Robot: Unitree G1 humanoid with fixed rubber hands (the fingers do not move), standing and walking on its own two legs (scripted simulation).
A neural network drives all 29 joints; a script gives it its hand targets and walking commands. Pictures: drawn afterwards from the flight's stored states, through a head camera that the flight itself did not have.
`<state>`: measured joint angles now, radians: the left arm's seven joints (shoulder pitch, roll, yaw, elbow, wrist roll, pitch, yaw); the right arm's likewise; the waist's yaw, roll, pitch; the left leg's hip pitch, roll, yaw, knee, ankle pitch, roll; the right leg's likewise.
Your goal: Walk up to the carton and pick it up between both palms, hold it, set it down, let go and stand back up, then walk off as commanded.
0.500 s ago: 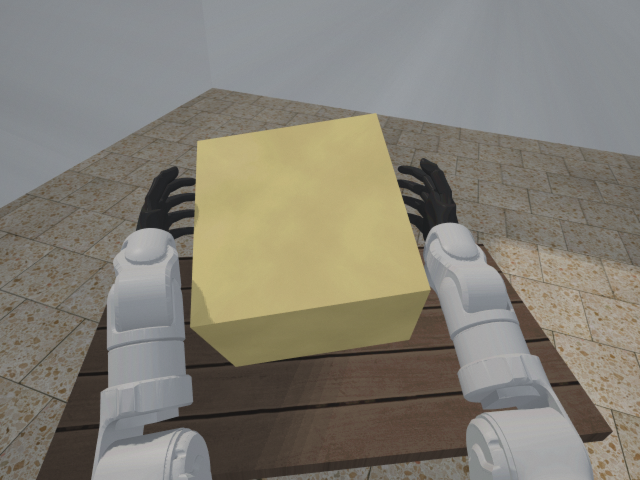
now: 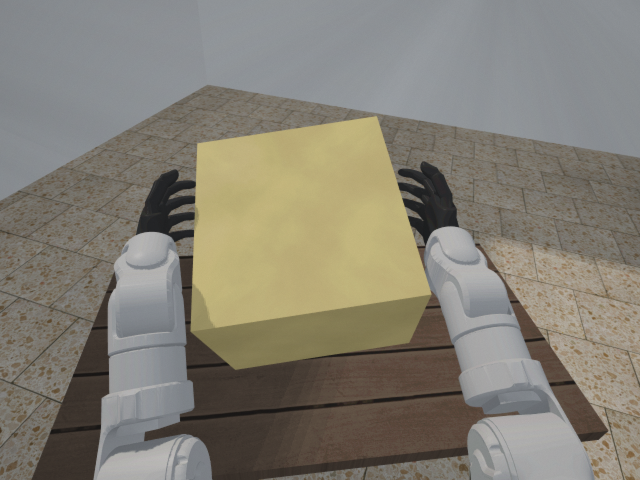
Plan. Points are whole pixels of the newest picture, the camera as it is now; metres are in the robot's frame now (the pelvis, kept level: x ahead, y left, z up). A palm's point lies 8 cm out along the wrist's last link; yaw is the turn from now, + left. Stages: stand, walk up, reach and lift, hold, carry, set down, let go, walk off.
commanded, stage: hold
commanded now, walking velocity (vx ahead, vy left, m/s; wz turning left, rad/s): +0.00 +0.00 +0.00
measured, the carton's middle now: (305, 244) +0.39 +0.00 +0.14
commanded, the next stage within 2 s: none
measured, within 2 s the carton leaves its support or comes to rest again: neither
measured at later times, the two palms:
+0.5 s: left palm (154, 232) +0.35 +0.18 +0.19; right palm (436, 223) +0.36 -0.15 +0.20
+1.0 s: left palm (160, 232) +0.35 +0.17 +0.19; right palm (441, 223) +0.35 -0.16 +0.20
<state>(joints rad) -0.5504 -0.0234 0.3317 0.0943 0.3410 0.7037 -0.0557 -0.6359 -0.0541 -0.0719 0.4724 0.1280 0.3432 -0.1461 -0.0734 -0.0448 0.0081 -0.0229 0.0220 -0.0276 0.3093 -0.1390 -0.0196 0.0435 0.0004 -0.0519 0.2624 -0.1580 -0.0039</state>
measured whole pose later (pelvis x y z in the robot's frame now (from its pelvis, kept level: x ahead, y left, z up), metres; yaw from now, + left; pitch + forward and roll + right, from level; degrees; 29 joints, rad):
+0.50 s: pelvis +0.00 +0.00 +0.00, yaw +0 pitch -8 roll +0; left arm -0.57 -0.02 0.34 0.12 0.34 0.70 -0.06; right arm -0.66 -0.05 -0.08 0.49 0.12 0.33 -0.15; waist -0.07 -0.04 0.00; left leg -0.03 0.02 -0.03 0.30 -0.13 -0.02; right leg 0.04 0.00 -0.06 0.27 -0.16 0.00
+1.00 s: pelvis +0.00 +0.00 +0.00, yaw +0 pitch -8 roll -1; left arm -0.56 -0.02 0.33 0.11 0.33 0.68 -0.05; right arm -0.65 -0.06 -0.07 0.46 0.12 0.34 -0.15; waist -0.07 -0.04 0.00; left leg -0.04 0.03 -0.03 0.31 -0.13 -0.02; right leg 0.03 0.00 -0.05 0.26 -0.15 -0.01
